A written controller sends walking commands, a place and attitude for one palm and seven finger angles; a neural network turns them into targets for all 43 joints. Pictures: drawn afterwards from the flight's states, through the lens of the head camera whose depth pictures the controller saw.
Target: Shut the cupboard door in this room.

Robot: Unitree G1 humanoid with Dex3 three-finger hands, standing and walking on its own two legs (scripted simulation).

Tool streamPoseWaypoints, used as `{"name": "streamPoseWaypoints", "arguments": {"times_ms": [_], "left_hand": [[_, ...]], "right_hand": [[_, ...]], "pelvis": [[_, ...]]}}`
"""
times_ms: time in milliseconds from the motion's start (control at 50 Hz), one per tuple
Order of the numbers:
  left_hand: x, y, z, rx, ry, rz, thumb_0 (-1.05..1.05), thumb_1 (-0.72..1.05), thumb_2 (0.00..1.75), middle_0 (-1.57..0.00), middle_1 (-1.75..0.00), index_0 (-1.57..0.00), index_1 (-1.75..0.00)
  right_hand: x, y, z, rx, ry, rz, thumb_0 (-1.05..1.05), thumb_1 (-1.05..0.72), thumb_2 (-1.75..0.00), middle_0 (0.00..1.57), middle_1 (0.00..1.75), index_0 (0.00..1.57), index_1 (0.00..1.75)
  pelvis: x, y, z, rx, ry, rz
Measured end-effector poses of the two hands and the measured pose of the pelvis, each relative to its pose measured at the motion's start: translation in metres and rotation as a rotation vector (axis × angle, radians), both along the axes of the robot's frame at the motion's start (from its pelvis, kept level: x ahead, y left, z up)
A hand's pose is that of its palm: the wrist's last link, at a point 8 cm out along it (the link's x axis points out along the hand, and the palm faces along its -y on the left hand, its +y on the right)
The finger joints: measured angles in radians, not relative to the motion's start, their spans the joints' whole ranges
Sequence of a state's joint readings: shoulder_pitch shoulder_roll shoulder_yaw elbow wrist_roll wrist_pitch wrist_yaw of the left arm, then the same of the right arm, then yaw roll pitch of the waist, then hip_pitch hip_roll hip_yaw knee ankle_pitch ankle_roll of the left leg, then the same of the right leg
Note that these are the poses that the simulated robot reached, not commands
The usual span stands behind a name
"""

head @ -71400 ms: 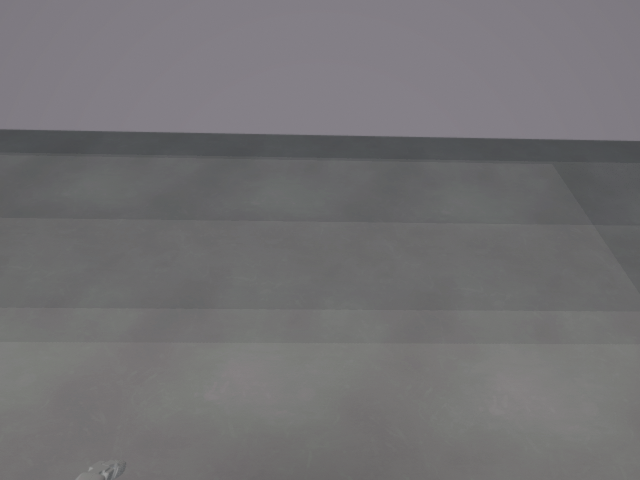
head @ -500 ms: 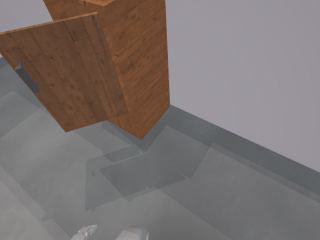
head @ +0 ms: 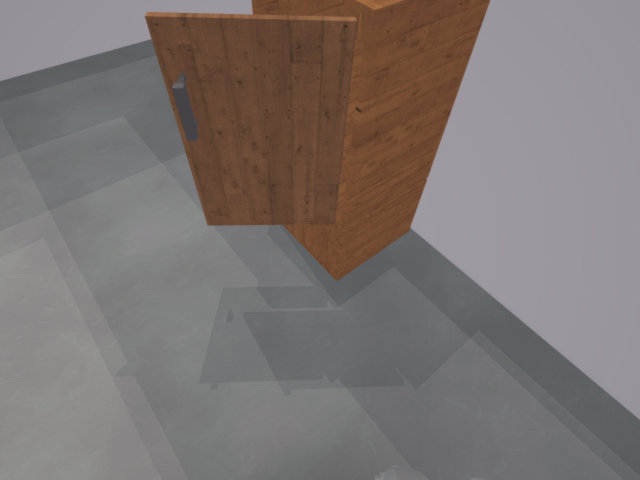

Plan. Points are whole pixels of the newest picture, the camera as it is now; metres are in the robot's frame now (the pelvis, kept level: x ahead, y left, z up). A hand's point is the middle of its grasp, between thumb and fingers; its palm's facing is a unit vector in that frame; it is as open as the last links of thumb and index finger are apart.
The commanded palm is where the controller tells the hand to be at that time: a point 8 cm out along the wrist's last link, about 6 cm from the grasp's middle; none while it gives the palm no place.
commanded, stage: take the last steps up to it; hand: left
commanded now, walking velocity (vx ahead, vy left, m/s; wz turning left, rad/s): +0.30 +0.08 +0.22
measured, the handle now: (187, 107) +0.78 +0.35 -0.02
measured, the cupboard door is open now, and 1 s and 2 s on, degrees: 54 54 54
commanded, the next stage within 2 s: come to a stop and stand still in 0.94 s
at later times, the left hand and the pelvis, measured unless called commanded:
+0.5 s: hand out of the picture +0.01 +0.15 -0.15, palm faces +0.23 -0.95 -0.23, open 7.3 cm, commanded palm none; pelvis +0.08 -0.02 +0.01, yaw +8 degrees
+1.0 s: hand (193, 334) +0.34 +0.25 -0.16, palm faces +0.14 -0.96 -0.23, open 7.3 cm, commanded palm none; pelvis +0.26 +0.04 -0.01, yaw +5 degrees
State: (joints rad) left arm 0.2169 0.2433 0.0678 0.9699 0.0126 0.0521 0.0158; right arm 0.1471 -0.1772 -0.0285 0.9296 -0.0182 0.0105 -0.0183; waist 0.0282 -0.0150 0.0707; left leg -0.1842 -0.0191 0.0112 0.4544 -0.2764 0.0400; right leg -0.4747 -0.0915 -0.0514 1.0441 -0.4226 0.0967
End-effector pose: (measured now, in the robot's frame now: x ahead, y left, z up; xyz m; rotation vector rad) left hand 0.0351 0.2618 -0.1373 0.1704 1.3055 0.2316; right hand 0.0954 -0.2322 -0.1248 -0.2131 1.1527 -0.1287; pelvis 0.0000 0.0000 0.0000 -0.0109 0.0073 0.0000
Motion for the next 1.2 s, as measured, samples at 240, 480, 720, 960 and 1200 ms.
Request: {"name": "streamPoseWaypoints", "arguments": {"times_ms": [240,480,720,960,1200], "left_hand": [[0.031,-0.056,0.006,-0.004,-0.143,0.008,0.00,0.90,0.90,-0.20,-0.30,-0.20,-0.30],[-0.032,-0.068,0.018,-0.034,0.113,0.178,0.00,0.91,0.90,-0.20,-0.30,-0.20,-0.30],[-0.012,-0.032,-0.014,-0.139,0.319,0.253,0.01,0.90,0.90,-0.20,-0.30,-0.20,-0.30],[0.252,0.030,0.007,-0.025,-0.129,0.061,0.01,0.92,0.90,-0.19,-0.29,-0.20,-0.30],[0.352,0.006,0.008,0.023,-0.151,0.012,0.00,0.91,0.90,-0.20,-0.29,-0.20,-0.30]], "right_hand": [[-0.037,-0.033,-0.043,0.065,0.170,-0.015,0.00,-0.91,-0.90,0.20,0.30,0.21,0.30],[0.023,-0.021,-0.022,0.083,0.219,0.047,0.00,-0.91,-0.90,0.19,0.30,0.20,0.30],[0.174,0.063,-0.026,0.053,0.012,0.137,0.00,-0.92,-0.90,0.19,0.30,0.20,0.30],[0.181,0.052,-0.021,0.042,0.149,0.010,-0.01,-0.93,-0.90,0.20,0.30,0.20,0.30],[0.226,0.038,-0.048,0.086,0.311,-0.032,0.00,-0.91,-0.90,0.19,0.30,0.20,0.30]], "pelvis": [[0.021,-0.030,-0.014,0.022,-0.026,0.073],[0.077,-0.021,0.007,0.045,0.004,0.132],[0.156,0.040,-0.016,0.027,0.000,0.126],[0.246,0.047,-0.002,0.042,-0.006,0.099],[0.321,0.029,-0.014,0.036,-0.023,0.116]]}}
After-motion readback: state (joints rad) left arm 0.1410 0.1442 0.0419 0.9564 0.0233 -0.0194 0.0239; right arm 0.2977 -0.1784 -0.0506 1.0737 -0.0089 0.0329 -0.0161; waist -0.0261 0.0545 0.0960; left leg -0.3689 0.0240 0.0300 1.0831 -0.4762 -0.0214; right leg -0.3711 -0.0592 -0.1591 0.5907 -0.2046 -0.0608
